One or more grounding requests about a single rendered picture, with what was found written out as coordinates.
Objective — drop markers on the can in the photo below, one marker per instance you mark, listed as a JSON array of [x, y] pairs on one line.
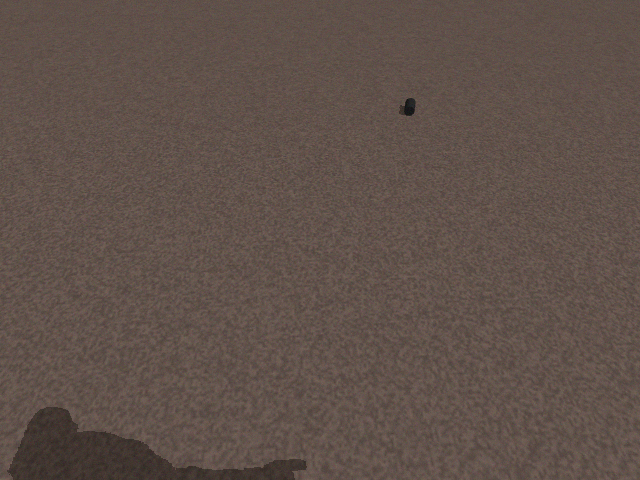
[[409, 106]]

